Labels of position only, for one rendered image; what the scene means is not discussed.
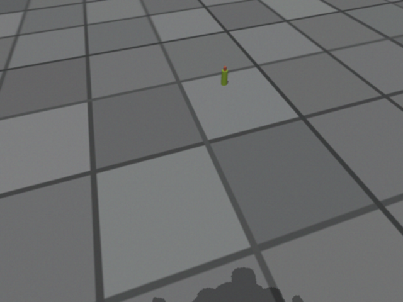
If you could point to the bottle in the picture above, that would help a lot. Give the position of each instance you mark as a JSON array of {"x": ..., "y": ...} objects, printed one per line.
[{"x": 224, "y": 76}]

